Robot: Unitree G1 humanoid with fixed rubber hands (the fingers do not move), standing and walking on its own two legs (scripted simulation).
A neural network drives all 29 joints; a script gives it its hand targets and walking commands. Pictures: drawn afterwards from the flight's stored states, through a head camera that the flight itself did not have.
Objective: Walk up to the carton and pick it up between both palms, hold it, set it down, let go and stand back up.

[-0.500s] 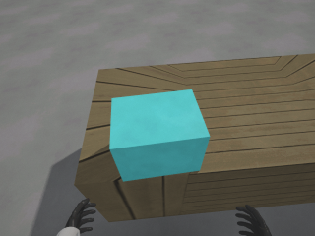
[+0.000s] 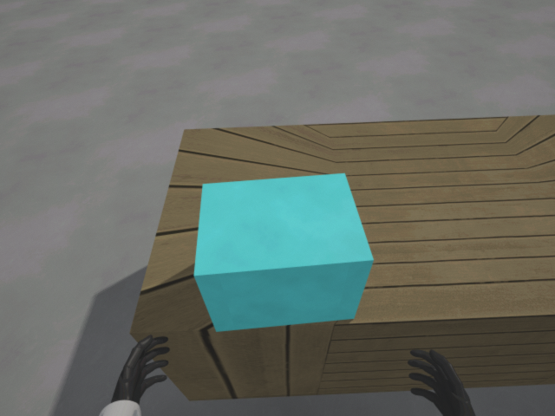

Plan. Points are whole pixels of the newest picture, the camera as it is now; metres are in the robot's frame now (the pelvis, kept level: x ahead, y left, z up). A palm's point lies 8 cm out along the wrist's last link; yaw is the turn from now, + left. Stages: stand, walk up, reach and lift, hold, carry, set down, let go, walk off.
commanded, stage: reach and lift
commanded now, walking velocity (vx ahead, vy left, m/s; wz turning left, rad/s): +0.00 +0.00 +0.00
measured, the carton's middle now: (280, 252) +0.44 +0.02 -0.09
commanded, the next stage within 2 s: none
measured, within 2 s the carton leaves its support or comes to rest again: neither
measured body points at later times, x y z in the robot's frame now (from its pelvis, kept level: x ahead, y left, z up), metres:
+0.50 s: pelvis -0.01 +0.02 -0.01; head -0.01 +0.01 +0.44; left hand +0.21 +0.26 -0.05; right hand +0.21 -0.22 -0.06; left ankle -0.03 +0.13 -0.73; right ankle +0.03 -0.09 -0.73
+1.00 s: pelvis +0.00 +0.01 -0.01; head +0.01 +0.01 +0.44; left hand +0.28 +0.26 -0.02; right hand +0.30 -0.24 -0.02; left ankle -0.03 +0.13 -0.73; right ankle +0.03 -0.09 -0.73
